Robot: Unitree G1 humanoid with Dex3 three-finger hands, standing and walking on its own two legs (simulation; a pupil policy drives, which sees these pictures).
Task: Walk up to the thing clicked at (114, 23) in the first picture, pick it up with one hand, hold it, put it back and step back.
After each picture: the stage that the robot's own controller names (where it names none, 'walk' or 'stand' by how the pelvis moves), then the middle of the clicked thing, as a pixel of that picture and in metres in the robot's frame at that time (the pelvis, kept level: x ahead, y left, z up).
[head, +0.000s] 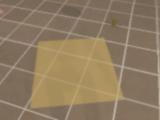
stand; (114, 22) +1.86 -0.48 -0.72
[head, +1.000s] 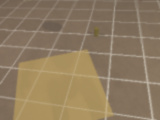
walk; (96, 31) +1.77 -0.07 -0.69
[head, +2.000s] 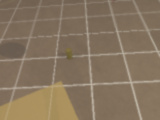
walk; (69, 53) +1.18 +0.21 -0.71
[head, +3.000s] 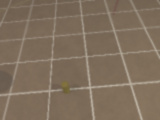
walk; (65, 87) +0.73 +0.19 -0.71
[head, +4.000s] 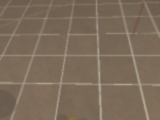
walk; out of the picture +0.46 +0.15 -0.71
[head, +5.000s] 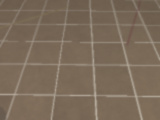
stand; out of the picture +0.36 +0.12 -0.72
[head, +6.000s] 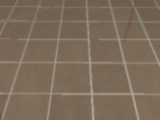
stand; out of the picture +0.35 +0.13 -0.72
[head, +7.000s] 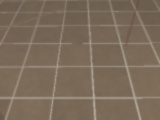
stand; out of the picture +0.34 +0.14 -0.73
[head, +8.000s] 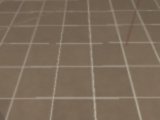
stand; out of the picture +0.33 +0.14 -0.73
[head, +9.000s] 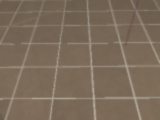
stand; out of the picture +0.33 +0.14 -0.73
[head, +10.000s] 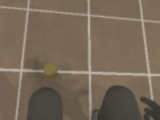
go down; (50, 71) +0.42 +0.13 -0.39
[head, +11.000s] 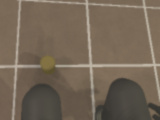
go down; (48, 65) +0.43 +0.14 -0.32
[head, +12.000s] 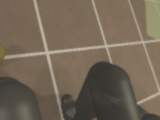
close in; out of the picture +0.43 +0.18 -0.23
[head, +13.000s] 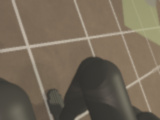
close; out of the picture +0.44 +0.20 -0.23
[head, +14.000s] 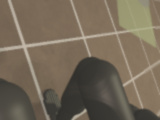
lift; out of the picture +0.41 +0.19 -0.22
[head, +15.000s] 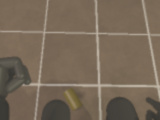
lift; (72, 99) +0.34 +0.07 -0.48
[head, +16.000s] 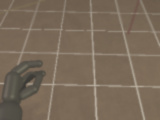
go down; out of the picture +0.30 +0.05 -0.70
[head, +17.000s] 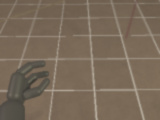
stand; out of the picture +0.29 +0.06 -0.71
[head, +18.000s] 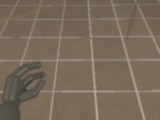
stand; out of the picture +0.29 +0.05 -0.71
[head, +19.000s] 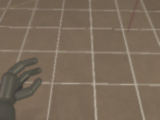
stand; out of the picture +0.29 +0.05 -0.70
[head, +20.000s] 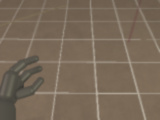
stand; out of the picture +0.29 +0.05 -0.71
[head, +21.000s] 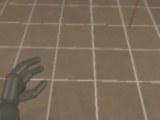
stand; out of the picture +0.30 +0.05 -0.67
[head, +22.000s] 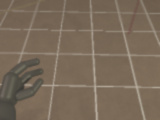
stand; out of the picture +0.28 +0.06 -0.70
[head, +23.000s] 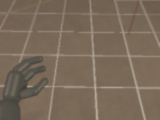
stand; out of the picture +0.29 +0.06 -0.70
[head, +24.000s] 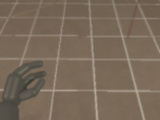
stand; out of the picture +0.28 +0.06 -0.71
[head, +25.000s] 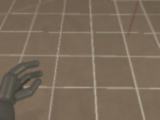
stand; out of the picture +0.28 +0.06 -0.71
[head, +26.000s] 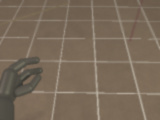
stand; out of the picture +0.28 +0.06 -0.71
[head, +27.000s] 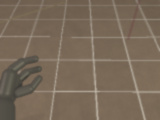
stand; out of the picture +0.28 +0.06 -0.70
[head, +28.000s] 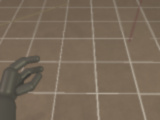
stand; out of the picture +0.27 +0.07 -0.71
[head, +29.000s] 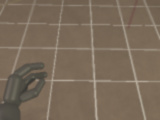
stand; out of the picture +0.28 +0.07 -0.69
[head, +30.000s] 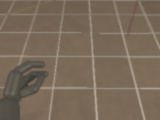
stand; out of the picture +0.27 +0.07 -0.71
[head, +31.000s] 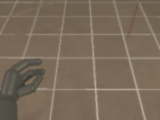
stand; out of the picture +0.28 +0.07 -0.71
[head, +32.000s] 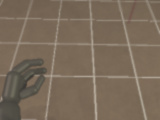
stand; out of the picture +0.29 +0.07 -0.67
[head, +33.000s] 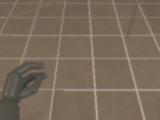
stand; out of the picture +0.27 +0.08 -0.71
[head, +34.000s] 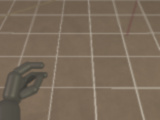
stand; out of the picture +0.28 +0.08 -0.70
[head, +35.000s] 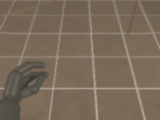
close; out of the picture +0.27 +0.08 -0.70
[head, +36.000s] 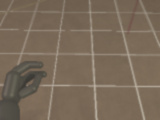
stand; out of the picture +0.27 +0.08 -0.70
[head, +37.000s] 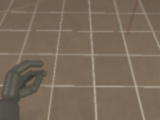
stand; out of the picture +0.27 +0.08 -0.70
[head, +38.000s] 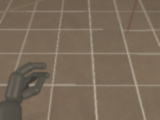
close; out of the picture +0.27 +0.08 -0.69
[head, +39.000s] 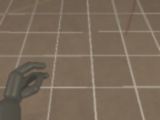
close; out of the picture +0.26 +0.09 -0.70
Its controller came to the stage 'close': yes
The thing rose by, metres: 0.01
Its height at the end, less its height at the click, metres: -0.02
